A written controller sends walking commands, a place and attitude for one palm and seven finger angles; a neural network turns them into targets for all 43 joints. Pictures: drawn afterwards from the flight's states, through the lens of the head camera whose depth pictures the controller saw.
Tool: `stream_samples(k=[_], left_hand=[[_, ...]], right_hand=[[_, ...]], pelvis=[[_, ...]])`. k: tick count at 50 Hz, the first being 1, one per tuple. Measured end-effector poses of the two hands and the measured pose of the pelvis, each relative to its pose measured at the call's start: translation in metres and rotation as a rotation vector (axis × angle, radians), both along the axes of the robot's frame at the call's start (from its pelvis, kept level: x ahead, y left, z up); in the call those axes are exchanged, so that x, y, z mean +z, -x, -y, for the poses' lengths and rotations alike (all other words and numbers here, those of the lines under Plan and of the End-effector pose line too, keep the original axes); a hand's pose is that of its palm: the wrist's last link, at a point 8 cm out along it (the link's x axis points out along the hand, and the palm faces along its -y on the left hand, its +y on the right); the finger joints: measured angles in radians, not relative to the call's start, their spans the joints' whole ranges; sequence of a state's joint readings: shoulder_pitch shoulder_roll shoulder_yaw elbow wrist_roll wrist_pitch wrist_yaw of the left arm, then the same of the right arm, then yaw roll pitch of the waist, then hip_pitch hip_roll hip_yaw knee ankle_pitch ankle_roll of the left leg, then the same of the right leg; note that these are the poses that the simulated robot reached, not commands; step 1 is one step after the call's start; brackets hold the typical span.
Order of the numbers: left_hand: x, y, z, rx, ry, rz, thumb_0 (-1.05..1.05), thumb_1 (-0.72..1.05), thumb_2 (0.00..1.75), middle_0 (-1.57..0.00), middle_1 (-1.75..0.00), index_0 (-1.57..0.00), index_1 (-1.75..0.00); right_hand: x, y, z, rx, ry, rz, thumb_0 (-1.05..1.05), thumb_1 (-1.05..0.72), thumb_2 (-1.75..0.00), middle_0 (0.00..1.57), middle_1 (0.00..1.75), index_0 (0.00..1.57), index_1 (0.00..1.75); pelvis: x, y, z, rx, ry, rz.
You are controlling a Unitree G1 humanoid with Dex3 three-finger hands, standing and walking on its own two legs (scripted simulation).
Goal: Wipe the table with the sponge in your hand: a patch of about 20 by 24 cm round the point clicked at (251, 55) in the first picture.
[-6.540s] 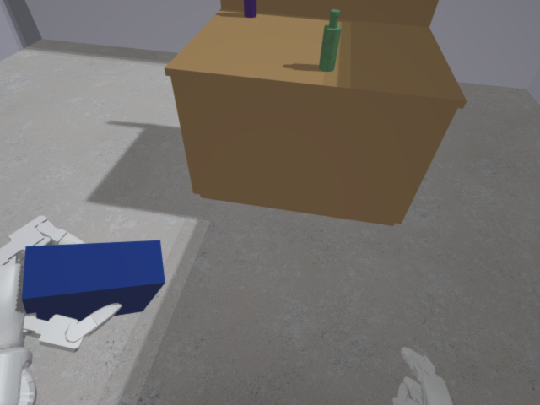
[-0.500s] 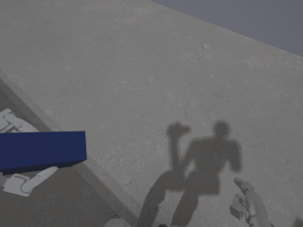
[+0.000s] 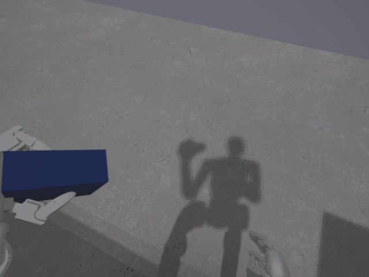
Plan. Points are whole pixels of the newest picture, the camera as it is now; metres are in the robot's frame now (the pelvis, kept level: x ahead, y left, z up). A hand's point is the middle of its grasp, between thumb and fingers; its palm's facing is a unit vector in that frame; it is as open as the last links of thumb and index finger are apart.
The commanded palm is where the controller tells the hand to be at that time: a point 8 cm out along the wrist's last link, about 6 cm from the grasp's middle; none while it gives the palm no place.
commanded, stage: turn to face it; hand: left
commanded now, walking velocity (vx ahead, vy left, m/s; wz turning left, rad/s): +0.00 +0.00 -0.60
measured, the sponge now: (71, 176) +0.23 +0.22 +0.15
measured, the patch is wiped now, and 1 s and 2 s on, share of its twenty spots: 0.00 0.00 0.00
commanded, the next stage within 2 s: none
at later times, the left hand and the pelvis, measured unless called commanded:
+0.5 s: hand (91, 190) +0.20 +0.16 +0.18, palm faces +0.20 -0.89 -0.41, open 9.4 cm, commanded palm +0.17 +0.20 +0.19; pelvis -0.07 -0.02 +0.00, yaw -17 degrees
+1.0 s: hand (207, 237) +0.16 -0.01 +0.18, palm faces -0.15 -0.83 -0.54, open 9.4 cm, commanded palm +0.14 +0.06 +0.19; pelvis -0.15 -0.08 +0.01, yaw -34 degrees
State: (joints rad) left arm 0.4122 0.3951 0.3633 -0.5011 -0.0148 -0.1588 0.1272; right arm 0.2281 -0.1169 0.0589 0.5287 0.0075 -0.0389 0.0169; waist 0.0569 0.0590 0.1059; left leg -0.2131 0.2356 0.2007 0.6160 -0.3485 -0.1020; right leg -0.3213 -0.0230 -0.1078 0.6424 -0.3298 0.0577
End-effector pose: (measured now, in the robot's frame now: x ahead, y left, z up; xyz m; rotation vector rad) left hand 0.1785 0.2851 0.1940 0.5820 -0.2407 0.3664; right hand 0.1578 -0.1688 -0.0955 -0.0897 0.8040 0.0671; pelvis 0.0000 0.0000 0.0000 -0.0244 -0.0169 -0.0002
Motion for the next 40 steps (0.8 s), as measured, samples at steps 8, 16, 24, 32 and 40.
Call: stream_samples(k=[8, 16, 24, 32, 40], left_hand=[[-0.002, -0.017, 0.067, -0.208, -0.035, -0.053, 0.00, -0.43, 1.00, -0.82, -1.34, -0.82, -1.34], [0.012, -0.001, 0.070, -0.260, -0.047, 0.007, 0.00, -0.43, 1.00, -0.82, -1.34, -0.82, -1.34], [-0.005, 0.005, 0.071, -0.257, 0.065, 0.054, 0.00, -0.44, 1.00, -0.82, -1.34, -0.82, -1.34], [0.002, 0.004, 0.143, -0.408, 0.038, 0.026, 0.00, -0.44, 1.00, -0.82, -1.34, -0.82, -1.34], [0.000, 0.015, 0.217, -0.555, -0.058, -0.051, 0.00, -0.44, 1.00, -0.82, -1.34, -0.82, -1.34]], right_hand=[[-0.007, 0.043, 0.093, -0.193, 0.108, -0.068, 0.01, -0.90, -0.90, 0.20, 0.30, 0.20, 0.30], [0.025, 0.087, 0.147, -0.328, 0.255, -0.052, 0.01, -0.91, -0.90, 0.19, 0.30, 0.19, 0.30], [0.034, 0.119, 0.128, -0.375, 0.224, 0.026, 0.01, -0.91, -0.90, 0.19, 0.30, 0.19, 0.30], [0.014, 0.159, 0.109, -0.400, 0.036, 0.054, 0.01, -0.90, -0.90, 0.20, 0.30, 0.20, 0.30], [-0.021, 0.246, 0.164, -0.551, 0.034, -0.088, 0.01, -0.90, -0.90, 0.20, 0.30, 0.20, 0.30]], pelvis=[[-0.003, 0.025, 0.025, -0.092, -0.030, -0.005], [0.002, 0.041, 0.025, -0.181, -0.051, -0.024], [0.002, 0.063, 0.023, -0.274, -0.035, 0.016], [0.002, 0.094, 0.049, -0.391, -0.002, 0.001], [-0.005, 0.132, 0.076, -0.482, -0.035, 0.000]])
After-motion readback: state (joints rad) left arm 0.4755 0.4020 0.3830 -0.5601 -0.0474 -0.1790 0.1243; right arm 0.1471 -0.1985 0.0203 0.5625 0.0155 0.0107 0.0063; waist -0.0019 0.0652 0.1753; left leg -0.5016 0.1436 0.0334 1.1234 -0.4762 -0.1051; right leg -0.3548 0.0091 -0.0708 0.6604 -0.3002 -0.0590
